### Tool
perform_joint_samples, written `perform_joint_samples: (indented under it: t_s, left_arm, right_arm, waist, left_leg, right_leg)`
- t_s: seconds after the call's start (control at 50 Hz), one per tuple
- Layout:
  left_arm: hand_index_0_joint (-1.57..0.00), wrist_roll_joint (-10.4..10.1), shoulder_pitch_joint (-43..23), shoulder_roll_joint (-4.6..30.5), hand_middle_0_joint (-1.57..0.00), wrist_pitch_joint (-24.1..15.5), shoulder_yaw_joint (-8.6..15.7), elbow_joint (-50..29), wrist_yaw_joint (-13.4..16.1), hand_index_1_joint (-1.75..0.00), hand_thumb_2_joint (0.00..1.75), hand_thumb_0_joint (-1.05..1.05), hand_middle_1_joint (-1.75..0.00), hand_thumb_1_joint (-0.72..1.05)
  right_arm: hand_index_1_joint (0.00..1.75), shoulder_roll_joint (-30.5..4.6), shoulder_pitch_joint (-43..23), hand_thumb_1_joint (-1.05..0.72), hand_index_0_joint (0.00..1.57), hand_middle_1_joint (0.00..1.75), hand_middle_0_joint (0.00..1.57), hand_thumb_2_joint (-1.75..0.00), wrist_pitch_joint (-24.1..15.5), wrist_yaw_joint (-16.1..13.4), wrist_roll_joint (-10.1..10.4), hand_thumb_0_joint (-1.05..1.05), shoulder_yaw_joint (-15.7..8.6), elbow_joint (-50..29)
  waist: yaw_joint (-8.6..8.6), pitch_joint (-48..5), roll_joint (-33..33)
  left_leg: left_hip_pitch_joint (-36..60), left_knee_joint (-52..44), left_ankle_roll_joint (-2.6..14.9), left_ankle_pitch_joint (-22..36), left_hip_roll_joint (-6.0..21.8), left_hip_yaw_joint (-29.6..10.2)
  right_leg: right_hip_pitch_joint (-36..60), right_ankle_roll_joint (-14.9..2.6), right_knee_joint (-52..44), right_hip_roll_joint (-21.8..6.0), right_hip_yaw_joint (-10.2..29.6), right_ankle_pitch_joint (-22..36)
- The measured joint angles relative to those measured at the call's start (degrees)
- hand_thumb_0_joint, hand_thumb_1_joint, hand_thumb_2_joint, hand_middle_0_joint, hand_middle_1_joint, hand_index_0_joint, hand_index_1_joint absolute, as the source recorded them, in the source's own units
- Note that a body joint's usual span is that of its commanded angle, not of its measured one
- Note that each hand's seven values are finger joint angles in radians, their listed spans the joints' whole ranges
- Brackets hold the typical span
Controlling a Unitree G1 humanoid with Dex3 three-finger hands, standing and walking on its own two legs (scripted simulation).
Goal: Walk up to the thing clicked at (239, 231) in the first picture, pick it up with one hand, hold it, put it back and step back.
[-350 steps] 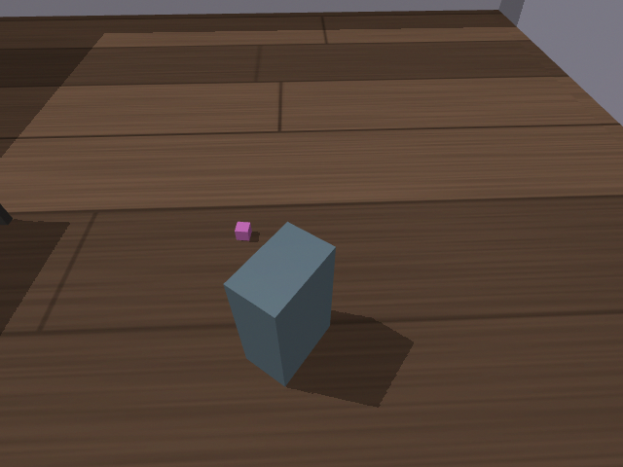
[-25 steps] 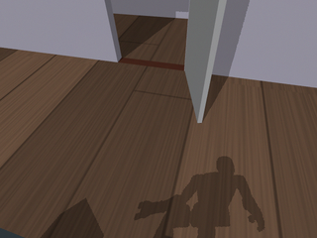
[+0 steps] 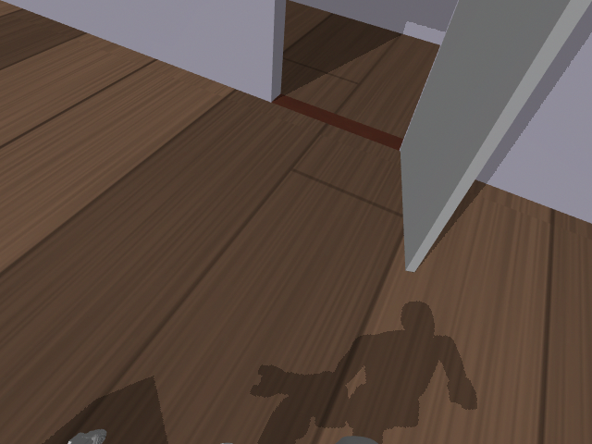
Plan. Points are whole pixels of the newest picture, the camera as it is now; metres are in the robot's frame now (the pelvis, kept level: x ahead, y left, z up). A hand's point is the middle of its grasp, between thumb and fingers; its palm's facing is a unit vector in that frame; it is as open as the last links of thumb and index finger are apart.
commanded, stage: walk up
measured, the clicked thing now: out of the picture +0.12 +1.17 -0.73
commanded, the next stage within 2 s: stand in 1.20 s
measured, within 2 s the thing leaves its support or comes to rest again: neither
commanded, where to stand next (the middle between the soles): +0.17 -0.04 m, yaw +17 degrees
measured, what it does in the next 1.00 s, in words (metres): walks ahead, turning left: right foot, then left foot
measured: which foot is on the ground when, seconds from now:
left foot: down 0.00-0.24, up 0.26-0.54, down 0.56-1.00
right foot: up 0.00-0.22, down 0.24-1.00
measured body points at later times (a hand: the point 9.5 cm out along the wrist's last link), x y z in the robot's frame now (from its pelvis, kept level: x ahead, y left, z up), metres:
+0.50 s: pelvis +0.12 -0.06 +0.00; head +0.16 -0.07 +0.44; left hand +0.11 +0.27 -0.11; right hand +0.27 -0.36 -0.12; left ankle +0.12 +0.06 -0.70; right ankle +0.19 -0.18 -0.73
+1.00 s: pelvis +0.13 -0.05 +0.00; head +0.15 -0.05 +0.45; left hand +0.12 +0.27 -0.12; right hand +0.33 -0.30 -0.12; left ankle +0.13 +0.06 -0.73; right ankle +0.18 -0.19 -0.72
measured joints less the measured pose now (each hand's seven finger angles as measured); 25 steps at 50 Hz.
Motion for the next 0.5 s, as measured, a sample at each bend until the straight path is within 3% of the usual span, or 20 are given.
perform_joint_samples:
  t_s: [0.12,0.22,0.28,0.36,0.5]
  left_arm:
    - [-0.20,0.4,0.2,0.6,-0.20,0.1,1.1,-1.2,-1.1,-0.29,0.90,0.01,-0.30,0.90]
    - [-0.20,0.7,1.2,1.0,-0.20,-0.7,1.7,-0.6,-0.4,-0.29,0.90,0.00,-0.30,0.90]
    - [-0.20,1.2,1.1,0.2,-0.20,-1.2,1.7,0.0,0.6,-0.29,0.90,0.00,-0.30,0.90]
    - [-0.20,1.1,0.3,-1.9,-0.20,-0.8,0.1,0.3,0.8,-0.29,0.90,0.00,-0.30,0.90]
    - [-0.21,1.0,1.2,-1.1,-0.21,-0.6,-0.7,0.7,1.2,-0.30,0.90,0.00,-0.30,0.90]
  right_arm:
    - [0.30,-0.5,2.5,-0.90,0.21,0.30,0.21,-0.90,-0.8,-0.5,-0.9,0.00,0.9,-1.8]
    - [0.30,-2.0,3.2,-0.90,0.21,0.30,0.21,-0.90,0.7,-1.2,-0.9,0.00,1.3,-2.1]
    - [0.30,-2.7,1.6,-0.90,0.21,0.30,0.21,-0.90,2.3,-2.3,-0.3,0.00,1.1,-1.2]
    - [0.30,-3.4,-1.4,-0.90,0.20,0.30,0.20,-0.90,3.3,-2.9,-0.1,0.00,1.0,0.9]
    - [0.30,-3.0,-4.3,-0.90,0.20,0.30,0.20,-0.90,3.7,-1.4,-0.5,0.00,0.9,2.2]
  waist:
    - [0.31,-1.4,0.7]
    - [0.58,-2.4,3.1]
    - [1.45,-2.1,5.4]
    - [2.98,-0.9,6.9]
    - [4.60,0.0,5.6]
  left_leg:
    - [4.5,-3.1,-0.70,-1.7,-0.5,-2.9]
    - [4.1,2.8,-2.94,-7.4,0.4,-6.4]
    - [0.4,13.0,-1.41,-14.0,-0.1,-8.4]
    - [-4.8,23.2,-0.50,-17.2,-1.6,-5.2]
    - [-4.4,13.4,-0.46,-14.3,-0.8,-1.3]
  right_leg:
    - [-6.0,1.04,-14.2,-1.8,1.1,4.8]
    - [-2.6,0.53,-27.1,0.1,-0.6,12.6]
    - [-2.1,2.14,-25.6,0.9,-2.1,11.6]
    - [-0.7,1.73,-25.8,-0.5,-3.9,10.2]
    - [0.7,1.97,-26.0,-2.6,-6.2,8.6]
